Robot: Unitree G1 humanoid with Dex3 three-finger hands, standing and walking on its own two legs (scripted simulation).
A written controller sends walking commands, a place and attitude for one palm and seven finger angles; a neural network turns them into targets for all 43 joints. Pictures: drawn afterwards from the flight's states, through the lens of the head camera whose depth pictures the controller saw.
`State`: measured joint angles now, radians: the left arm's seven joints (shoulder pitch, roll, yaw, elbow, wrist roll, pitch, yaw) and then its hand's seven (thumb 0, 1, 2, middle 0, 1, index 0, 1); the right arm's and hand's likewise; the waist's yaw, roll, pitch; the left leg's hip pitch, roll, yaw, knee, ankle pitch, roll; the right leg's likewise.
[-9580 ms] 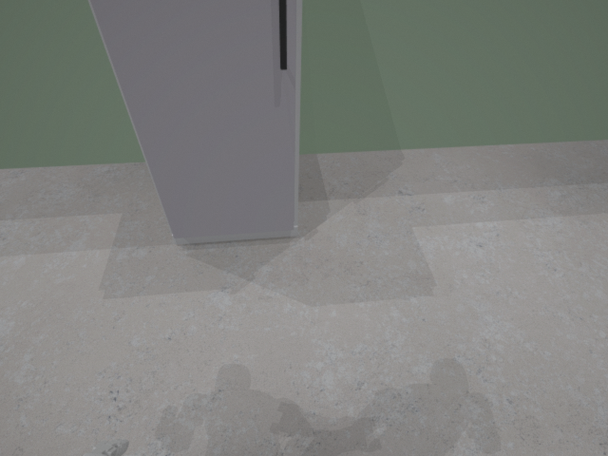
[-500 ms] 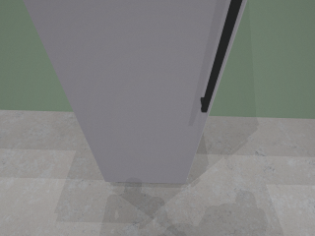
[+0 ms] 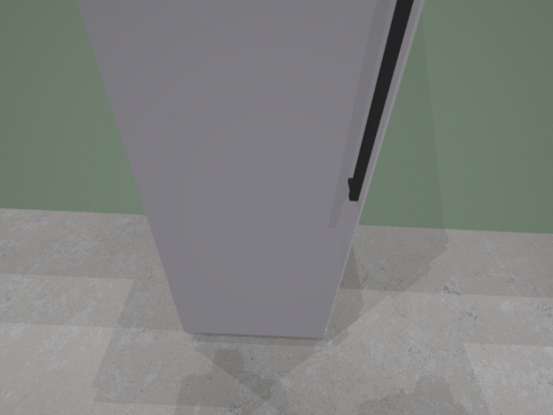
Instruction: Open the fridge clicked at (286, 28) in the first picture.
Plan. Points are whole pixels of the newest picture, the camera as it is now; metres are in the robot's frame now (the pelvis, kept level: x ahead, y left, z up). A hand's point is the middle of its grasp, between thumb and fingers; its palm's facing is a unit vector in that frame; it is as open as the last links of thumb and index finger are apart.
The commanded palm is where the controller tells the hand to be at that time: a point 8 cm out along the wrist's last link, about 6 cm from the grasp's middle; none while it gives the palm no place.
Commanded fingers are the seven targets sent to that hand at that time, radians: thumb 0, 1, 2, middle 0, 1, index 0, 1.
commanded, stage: come to a stop and stand still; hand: right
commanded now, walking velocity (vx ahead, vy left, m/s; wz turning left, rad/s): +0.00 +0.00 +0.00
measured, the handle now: (379, 83) +0.54 -0.12 +0.27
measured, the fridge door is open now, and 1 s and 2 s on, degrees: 0 0 0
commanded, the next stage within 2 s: look again from close up in 0.30 s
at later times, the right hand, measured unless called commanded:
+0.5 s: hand out of the picture -0.02 -0.17 -0.17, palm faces +0.04 +0.98 -0.18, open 7.4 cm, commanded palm none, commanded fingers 0.00 -0.90 -0.90 0.20 0.30 0.20 0.30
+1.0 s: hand out of the picture +0.00 -0.16 -0.17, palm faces +0.04 +0.98 -0.18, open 7.4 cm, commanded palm none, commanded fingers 0.00 -0.90 -0.90 0.20 0.30 0.20 0.30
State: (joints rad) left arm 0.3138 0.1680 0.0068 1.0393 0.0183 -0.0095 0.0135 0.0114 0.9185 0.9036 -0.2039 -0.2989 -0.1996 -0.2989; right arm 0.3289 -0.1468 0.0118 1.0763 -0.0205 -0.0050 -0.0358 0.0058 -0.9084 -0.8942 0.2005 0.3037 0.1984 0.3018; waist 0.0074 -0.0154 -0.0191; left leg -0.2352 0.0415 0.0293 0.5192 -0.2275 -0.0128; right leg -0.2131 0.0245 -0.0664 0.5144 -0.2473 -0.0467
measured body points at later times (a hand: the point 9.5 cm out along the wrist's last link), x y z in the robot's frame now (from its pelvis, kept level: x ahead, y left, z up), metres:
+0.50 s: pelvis -0.01 +0.01 +0.00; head -0.02 +0.00 +0.45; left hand -0.01 +0.24 -0.15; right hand -0.02 -0.22 -0.16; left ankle +0.04 +0.13 -0.73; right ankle +0.03 -0.09 -0.73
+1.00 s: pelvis +0.01 +0.00 +0.01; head +0.01 +0.00 +0.46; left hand +0.01 +0.23 -0.15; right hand +0.00 -0.22 -0.15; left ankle +0.04 +0.13 -0.73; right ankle +0.03 -0.09 -0.73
